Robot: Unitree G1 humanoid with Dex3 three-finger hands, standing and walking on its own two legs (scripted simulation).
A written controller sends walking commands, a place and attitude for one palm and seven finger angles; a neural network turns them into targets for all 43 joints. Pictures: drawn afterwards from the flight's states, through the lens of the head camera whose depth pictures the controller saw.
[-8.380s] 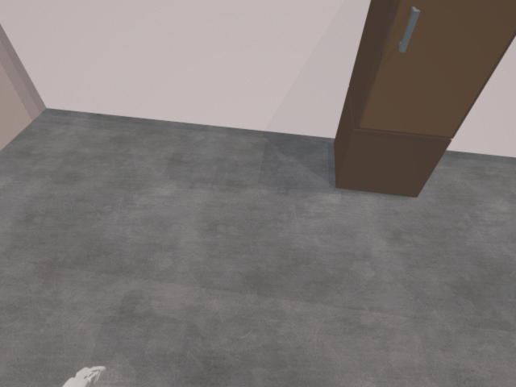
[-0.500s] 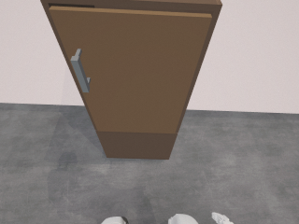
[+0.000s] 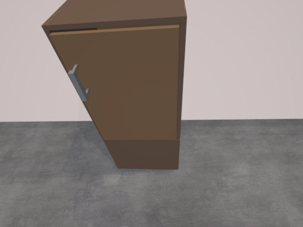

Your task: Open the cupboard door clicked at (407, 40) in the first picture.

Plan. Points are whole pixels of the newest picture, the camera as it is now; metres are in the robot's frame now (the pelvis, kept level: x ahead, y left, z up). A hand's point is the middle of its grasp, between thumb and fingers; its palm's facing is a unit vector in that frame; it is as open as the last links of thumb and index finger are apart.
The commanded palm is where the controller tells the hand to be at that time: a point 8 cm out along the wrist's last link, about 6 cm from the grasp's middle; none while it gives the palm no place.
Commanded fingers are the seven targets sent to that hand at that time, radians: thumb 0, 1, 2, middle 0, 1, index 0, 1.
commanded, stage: come to a stop and stand still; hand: left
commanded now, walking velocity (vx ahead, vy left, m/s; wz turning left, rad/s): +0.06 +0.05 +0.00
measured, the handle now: (80, 83) +0.56 +0.30 +0.07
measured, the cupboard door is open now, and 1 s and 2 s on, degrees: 0 0 0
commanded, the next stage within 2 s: look again from close up in 0.78 s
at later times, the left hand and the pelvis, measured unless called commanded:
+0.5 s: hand out of the picture +0.01 +0.25 -0.19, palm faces +0.06 -0.98 -0.18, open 7.3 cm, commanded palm none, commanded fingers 0.00 0.90 0.90 -0.20 -0.30 -0.20 -0.30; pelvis +0.01 +0.08 -0.01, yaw -1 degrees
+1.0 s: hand out of the picture +0.02 +0.25 -0.19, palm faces -0.01 -0.98 -0.21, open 7.3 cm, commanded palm none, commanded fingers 0.00 0.90 0.90 -0.20 -0.30 -0.20 -0.30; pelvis +0.00 +0.08 -0.01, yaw -1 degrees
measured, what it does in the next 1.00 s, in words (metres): steps on the spot: left foot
